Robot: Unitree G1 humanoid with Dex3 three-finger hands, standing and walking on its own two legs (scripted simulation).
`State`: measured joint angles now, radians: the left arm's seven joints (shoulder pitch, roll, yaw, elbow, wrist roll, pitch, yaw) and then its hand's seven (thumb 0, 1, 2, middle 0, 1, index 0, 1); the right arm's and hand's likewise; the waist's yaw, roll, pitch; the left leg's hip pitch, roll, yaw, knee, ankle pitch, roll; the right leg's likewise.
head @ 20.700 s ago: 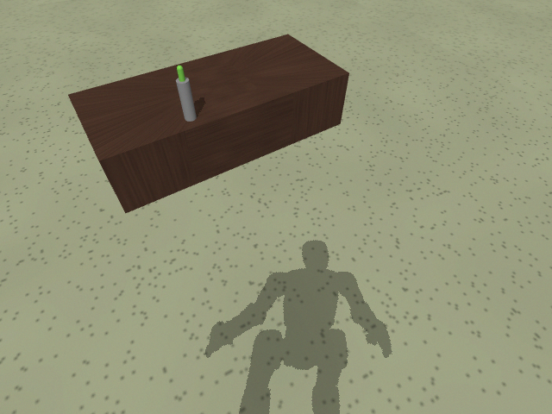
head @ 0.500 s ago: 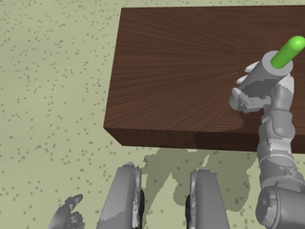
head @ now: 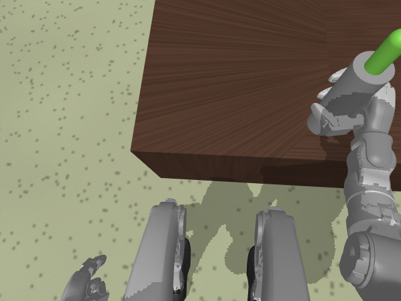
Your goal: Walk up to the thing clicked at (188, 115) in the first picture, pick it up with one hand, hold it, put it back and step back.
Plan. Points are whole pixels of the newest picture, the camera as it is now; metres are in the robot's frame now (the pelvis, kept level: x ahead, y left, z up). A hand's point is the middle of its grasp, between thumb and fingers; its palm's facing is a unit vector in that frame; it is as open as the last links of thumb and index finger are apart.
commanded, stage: lower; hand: right
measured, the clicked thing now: (350, 91) +0.47 -0.21 +0.04
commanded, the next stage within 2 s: loosen in 1.06 s
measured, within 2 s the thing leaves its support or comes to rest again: rests again in 0.78 s
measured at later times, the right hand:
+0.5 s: hand (325, 112) +0.48 -0.20 -0.06, palm faces +0.13 +0.99 -0.02, open 8.2 cm
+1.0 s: hand (321, 118) +0.48 -0.21 -0.08, palm faces +0.13 +0.99 -0.02, open 8.2 cm
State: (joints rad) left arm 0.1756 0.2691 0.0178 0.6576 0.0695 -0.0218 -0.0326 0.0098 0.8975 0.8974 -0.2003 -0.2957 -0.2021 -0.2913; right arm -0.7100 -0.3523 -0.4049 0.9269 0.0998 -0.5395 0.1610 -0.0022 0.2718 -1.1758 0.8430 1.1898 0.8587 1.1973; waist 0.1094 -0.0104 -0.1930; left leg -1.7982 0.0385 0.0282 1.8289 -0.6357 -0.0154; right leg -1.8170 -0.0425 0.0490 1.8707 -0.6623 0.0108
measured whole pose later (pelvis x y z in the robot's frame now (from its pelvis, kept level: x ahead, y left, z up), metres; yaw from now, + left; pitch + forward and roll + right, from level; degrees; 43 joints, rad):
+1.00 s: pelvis -0.01 +0.00 -0.08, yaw +1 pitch +35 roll +3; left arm 0.16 0.29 0.02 0.68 0.08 0.00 -0.04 0.01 0.90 0.89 -0.20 -0.29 -0.20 -0.29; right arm -0.79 -0.40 -0.44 0.95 0.08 -0.52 0.16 0.00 0.27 -1.18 0.84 1.20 0.86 1.20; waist 0.12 -0.01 -0.16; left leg -2.04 0.04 0.02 2.09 -0.66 -0.02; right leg -2.07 -0.03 0.07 2.14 -0.69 0.01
